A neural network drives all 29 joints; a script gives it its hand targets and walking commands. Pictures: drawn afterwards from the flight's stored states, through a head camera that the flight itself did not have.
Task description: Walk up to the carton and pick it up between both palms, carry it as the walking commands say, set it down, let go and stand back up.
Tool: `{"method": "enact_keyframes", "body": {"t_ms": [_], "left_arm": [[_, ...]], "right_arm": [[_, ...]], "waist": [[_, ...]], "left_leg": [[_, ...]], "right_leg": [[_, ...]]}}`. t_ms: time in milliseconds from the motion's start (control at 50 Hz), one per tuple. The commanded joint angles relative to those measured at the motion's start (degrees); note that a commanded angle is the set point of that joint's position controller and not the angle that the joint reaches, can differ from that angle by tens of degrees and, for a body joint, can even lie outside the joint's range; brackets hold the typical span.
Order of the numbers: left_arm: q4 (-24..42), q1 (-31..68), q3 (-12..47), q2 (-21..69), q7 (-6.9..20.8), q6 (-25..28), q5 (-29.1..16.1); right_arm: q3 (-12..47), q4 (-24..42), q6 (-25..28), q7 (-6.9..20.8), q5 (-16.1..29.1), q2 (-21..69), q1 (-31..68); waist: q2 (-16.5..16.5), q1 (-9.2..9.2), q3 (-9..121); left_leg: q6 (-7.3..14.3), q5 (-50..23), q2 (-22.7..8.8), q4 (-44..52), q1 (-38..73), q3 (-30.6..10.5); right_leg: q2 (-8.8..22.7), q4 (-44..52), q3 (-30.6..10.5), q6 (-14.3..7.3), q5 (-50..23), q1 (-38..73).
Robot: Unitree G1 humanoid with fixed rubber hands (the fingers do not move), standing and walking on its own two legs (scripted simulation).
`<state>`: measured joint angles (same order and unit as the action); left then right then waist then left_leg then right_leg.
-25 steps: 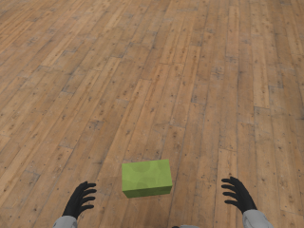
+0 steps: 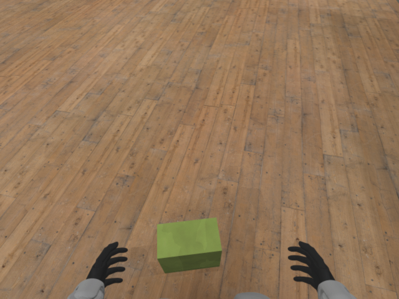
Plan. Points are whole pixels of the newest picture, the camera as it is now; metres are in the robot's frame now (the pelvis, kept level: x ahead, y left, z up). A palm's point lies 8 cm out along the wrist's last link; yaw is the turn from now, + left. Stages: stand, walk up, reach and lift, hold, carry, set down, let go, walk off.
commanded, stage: stand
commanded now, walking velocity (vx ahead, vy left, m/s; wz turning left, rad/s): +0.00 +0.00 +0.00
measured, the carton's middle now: (189, 246) +0.42 +0.07 -0.65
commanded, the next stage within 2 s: none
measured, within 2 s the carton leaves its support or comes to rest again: neither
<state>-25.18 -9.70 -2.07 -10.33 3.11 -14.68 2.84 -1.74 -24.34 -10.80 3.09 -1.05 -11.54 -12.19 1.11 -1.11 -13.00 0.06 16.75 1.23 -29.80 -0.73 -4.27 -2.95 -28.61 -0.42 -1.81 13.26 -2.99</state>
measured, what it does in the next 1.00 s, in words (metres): stands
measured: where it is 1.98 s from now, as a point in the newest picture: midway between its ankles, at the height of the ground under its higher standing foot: outside the picture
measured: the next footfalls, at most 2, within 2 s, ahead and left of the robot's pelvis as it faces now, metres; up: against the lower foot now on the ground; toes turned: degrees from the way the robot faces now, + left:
none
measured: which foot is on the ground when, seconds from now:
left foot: down 0.00-1.00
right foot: down 0.00-1.00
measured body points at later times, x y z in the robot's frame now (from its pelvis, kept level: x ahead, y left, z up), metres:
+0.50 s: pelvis +0.04 +0.03 +0.00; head +0.00 +0.04 +0.45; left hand +0.15 +0.31 -0.11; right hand +0.13 -0.27 -0.10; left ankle +0.01 +0.12 -0.73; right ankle +0.04 -0.09 -0.73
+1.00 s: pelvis +0.01 +0.02 +0.01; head -0.03 +0.02 +0.46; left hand +0.10 +0.31 -0.11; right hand +0.08 -0.28 -0.11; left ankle +0.01 +0.12 -0.73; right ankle +0.04 -0.09 -0.73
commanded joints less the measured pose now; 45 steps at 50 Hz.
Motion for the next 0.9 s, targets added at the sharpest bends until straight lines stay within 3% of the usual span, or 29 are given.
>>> {"method": "enact_keyframes", "body": {"t_ms": [0,40,60,100,160,180,260,320,340,380,400,420,540,560,580,600,620,640,660,700,720,840,880], "left_arm": [[-2.03,-1.11,-5.76,-17.81,-3.35,9.53,-2.75],[-1.74,2.57,-5.56,-17.27,-3.5,12.23,-1.51],[-2.4,3.18,-5.6,-16.81,-3.32,13.19,-0.62],[-3.4,2.02,-5.3,-14.9,-3.14,14.46,-0.53],[-6.55,-0.47,-4.75,-12.81,-3.13,15.93,-1.13],[-7.21,-0.47,-4.77,-14.01,-3.18,16.19,-1.08],[-10.29,-1.58,-4.72,-15.22,-3.45,16.23,-1.29],[-11.84,-1.3,-4.68,-15.76,-3.65,16.59,-0.96],[-12.89,-2.43,-4.66,-15.69,-3.79,16.61,-1.35],[-14.2,-2.64,-4.41,-16.47,-3.95,16.53,-1.26],[-14.92,-2.61,-4.29,-16.34,-4.15,16.35,-1.19],[-15.11,-2.52,-4.05,-15.65,-4.18,16.43,-1.45],[-17.54,-1.55,-3.33,-16.45,-4.3,16.52,-1.4],[-17.61,-1.48,-3.49,-17.12,-4.34,16.57,-1.21],[-17.92,-1.47,-3.05,-16.87,-4.38,16.56,-1.26],[-18.6,-1.57,-3.09,-16.38,-4.52,16.7,-1.34],[-18.93,-1.13,-2.89,-16.74,-4.53,16.96,-1.4],[-19.15,-0.3,-3.04,-16.67,-4.67,16.93,-1.03],[-19.04,0.03,-2.65,-16.74,-4.58,17.06,-1.16],[-20.2,0.23,-2.77,-17.56,-4.47,17.0,-1.27],[-20.75,0.32,-2.83,-17.79,-4.39,17.25,-1.26],[-23.19,1.58,-2.11,-18.27,-4.2,17.59,-1.28],[-24.23,0.63,-2.28,-19.08,-4.24,17.52,-1.36]], "right_arm": [[-3.37,-2.58,6.98,-3.43,-0.23,-10.74,0.78],[-4.16,-4.87,8.74,-3.5,-1.19,-12.06,-1.89],[-3.46,-5.89,9.61,-3.46,-1.66,-11.29,-3.35],[-3.84,-7.88,11.18,-3.5,-2.41,-12.41,-3.94],[-4.0,-9.75,12.56,-3.98,-2.63,-13.12,0.24],[-4.12,-10.39,12.86,-3.99,-2.16,-14.22,-0.46],[-4.55,-13.4,13.41,-4.3,-1.35,-15.53,-0.86],[-4.83,-15.05,13.73,-4.48,-1.31,-15.99,-0.2],[-4.55,-16.24,13.67,-4.51,-1.36,-15.91,-1.77],[-4.73,-17.31,13.32,-4.74,-1.24,-17.18,-0.7],[-4.76,-18.21,13.41,-4.91,-1.34,-16.92,-1.25],[-4.68,-18.38,13.45,-5.0,-1.51,-16.96,-0.32],[-4.42,-21.01,13.52,-4.76,-1.28,-17.82,1.18],[-4.39,-21.16,13.49,-4.77,-1.16,-18.2,1.15],[-4.32,-21.6,13.47,-4.81,-1.0,-17.71,0.65],[-4.0,-22.59,13.36,-4.92,-1.19,-17.67,1.22],[-4.1,-22.87,13.46,-4.74,-0.87,-17.71,1.6],[-4.18,-22.75,13.61,-4.76,-1.13,-17.6,2.35],[-4.09,-23.27,13.58,-4.58,-1.32,-17.92,2.99],[-3.77,-23.76,13.58,-4.35,-1.01,-17.37,3.6],[-3.73,-24.33,13.6,-4.23,-0.83,-16.83,3.72],[-3.39,-27.31,13.41,-3.89,-0.9,-17.88,4.04],[-3.13,-28.33,13.46,-3.98,-0.84,-17.08,3.58]], "waist": [[-8.02,3.01,16.2],[-6.58,0.63,16.28],[-6.24,-0.63,15.74],[-1.64,-0.29,13.67],[-1.56,2.44,12.16],[0.53,1.77,14.43],[3.49,1.3,15.95],[0.06,1.13,19.06],[1.64,1.2,17.38],[0.63,1.67,16.19],[0.08,0.66,17.24],[2.09,1.4,14.7],[-0.9,1.38,14.24],[0.84,1.69,14.1],[0.44,0.82,14.37],[0.14,1.69,14.49],[-0.55,1.14,14.63],[1.24,1.45,15.06],[-0.39,1.62,14.12],[0.47,1.54,15.53],[-1.28,1.66,13.44],[-0.95,0.99,11.85],[-2.54,1.0,12.52]], "left_leg": [[-0.71,1.43,0.34,-0.31,-12.96,0.45],[-0.09,4.32,0.0,-1.36,-11.47,-0.13],[0.58,3.85,-0.73,1.32,-10.7,-0.67],[1.06,1.91,-1.85,3.75,-11.97,-1.71],[1.6,-7.24,-4.64,6.47,-15.44,-4.89],[1.47,-8.01,-4.61,6.78,-15.03,-4.97],[0.84,-17.6,-5.67,6.91,-13.41,-4.97],[0.95,-19.0,-6.1,6.22,-11.11,-5.32],[0.92,-21.13,-6.0,6.61,-11.24,-4.95],[0.92,-19.6,-5.93,6.81,-12.08,-5.37],[1.03,-20.07,-6.22,7.1,-10.64,-5.08],[0.91,-18.66,-5.85,7.78,-12.39,-5.3],[1.14,-20.18,-6.38,8.23,-10.45,-5.45],[1.11,-19.23,-6.37,8.31,-10.55,-5.38],[0.86,-18.62,-5.97,9.29,-10.59,-5.07],[0.96,-19.7,-6.34,9.32,-10.51,-5.0],[0.87,-19.16,-6.19,10.01,-9.82,-5.71],[0.94,-18.72,-6.27,9.8,-9.55,-5.12],[0.89,-16.13,-5.91,10.45,-10.44,-5.34],[1.19,-12.12,-6.01,11.06,-10.23,-5.48],[1.25,-11.28,-6.0,11.67,-11.41,-5.57],[1.7,-4.42,-5.94,13.18,-11.74,-6.07],[1.67,-2.52,-5.79,12.66,-10.7,-5.54]], "right_leg": [[8.55,12.08,-10.1,1.58,14.47,-6.94],[10.39,13.58,-14.43,-0.46,20.33,-9.52],[9.17,12.17,-13.51,-0.24,18.31,-11.31],[7.29,9.69,-10.21,0.22,12.36,-11.91],[5.72,5.09,-6.53,0.38,1.37,-10.16],[5.79,4.61,-6.78,0.52,-1.35,-8.32],[5.57,1.44,-5.73,0.05,-11.8,-5.93],[5.89,1.63,-5.46,0.2,-13.25,-4.57],[5.81,1.5,-6.08,0.09,-14.69,-4.93],[5.84,2.34,-6.22,0.16,-13.41,-5.18],[5.94,1.91,-6.0,-0.19,-14.44,-5.35],[5.81,2.01,-6.17,-0.05,-12.78,-6.42],[6.07,3.18,-6.51,0.23,-12.58,-7.75],[6.08,3.48,-6.34,-0.13,-12.06,-7.49],[6.42,3.18,-6.76,0.19,-11.99,-6.77],[6.86,3.41,-7.33,-0.27,-11.88,-6.15],[6.5,3.44,-7.03,-0.14,-11.86,-6.61],[6.77,3.86,-7.29,-0.45,-11.46,-6.64],[6.5,4.48,-7.14,0.24,-10.63,-6.49],[7.08,5.4,-7.73,0.28,-8.19,-5.8],[7.19,5.86,-7.78,0.27,-8.38,-6.35],[7.78,8.77,-9.47,-0.24,-2.5,-7.49],[8.13,10.28,-10.37,-0.23,1.0,-7.71]]}}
